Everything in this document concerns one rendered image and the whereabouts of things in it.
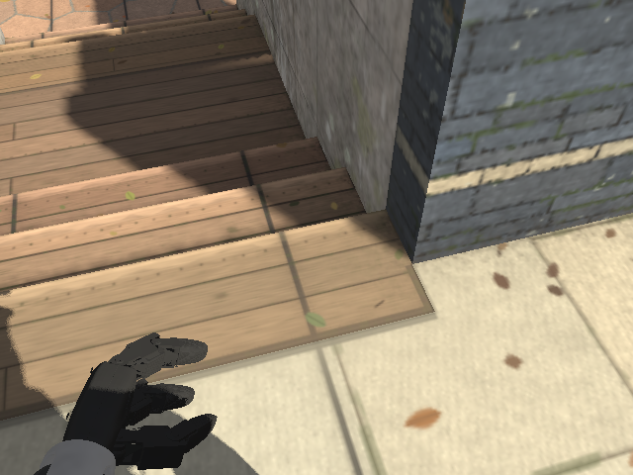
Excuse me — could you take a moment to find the left robot forearm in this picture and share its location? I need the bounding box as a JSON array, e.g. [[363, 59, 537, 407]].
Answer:
[[34, 439, 116, 475]]

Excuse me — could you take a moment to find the robot left hand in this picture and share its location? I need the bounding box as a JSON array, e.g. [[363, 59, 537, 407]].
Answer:
[[63, 332, 217, 470]]

